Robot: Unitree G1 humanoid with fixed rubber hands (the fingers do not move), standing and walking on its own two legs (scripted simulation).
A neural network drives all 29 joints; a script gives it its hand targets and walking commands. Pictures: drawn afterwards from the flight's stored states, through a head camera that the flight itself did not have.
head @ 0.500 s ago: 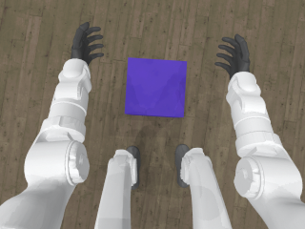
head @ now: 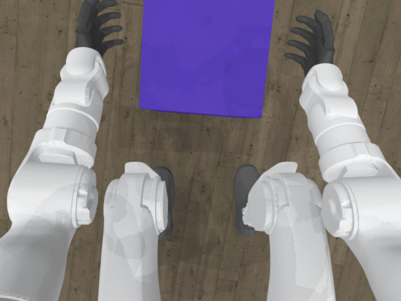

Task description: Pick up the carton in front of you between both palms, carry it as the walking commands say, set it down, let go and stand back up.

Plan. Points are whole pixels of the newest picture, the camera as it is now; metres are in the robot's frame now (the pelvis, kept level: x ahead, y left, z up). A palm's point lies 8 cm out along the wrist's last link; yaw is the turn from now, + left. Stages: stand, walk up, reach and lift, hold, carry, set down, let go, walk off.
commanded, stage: reach and lift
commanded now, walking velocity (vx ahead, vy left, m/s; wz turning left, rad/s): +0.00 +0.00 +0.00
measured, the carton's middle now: (202, 67) +0.50 +0.02 -0.29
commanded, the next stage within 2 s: none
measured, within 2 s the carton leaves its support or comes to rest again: leaves its support in 1.04 s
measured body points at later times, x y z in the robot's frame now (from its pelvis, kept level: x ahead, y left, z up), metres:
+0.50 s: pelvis +0.00 +0.01 -0.04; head +0.36 +0.04 +0.22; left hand +0.53 +0.20 -0.23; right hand +0.52 -0.17 -0.21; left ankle +0.12 +0.12 -0.38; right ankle +0.13 -0.12 -0.38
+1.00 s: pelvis -0.01 +0.00 -0.04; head +0.35 +0.04 +0.22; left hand +0.54 +0.17 -0.22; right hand +0.53 -0.13 -0.21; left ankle +0.12 +0.12 -0.38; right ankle +0.13 -0.12 -0.38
